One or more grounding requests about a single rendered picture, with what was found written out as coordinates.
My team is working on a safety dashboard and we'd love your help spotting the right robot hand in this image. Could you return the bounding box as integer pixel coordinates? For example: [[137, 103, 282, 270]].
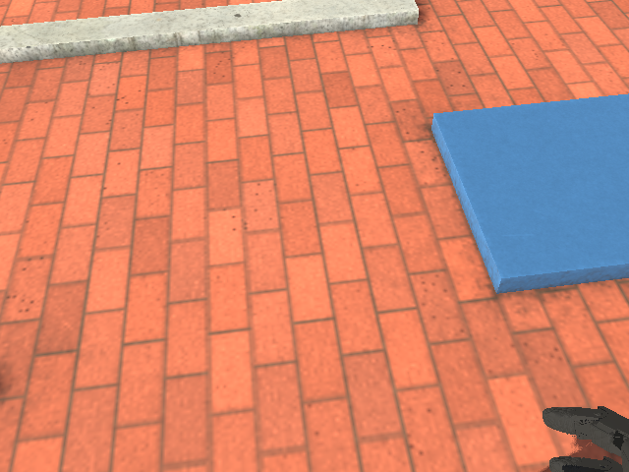
[[543, 406, 629, 472]]

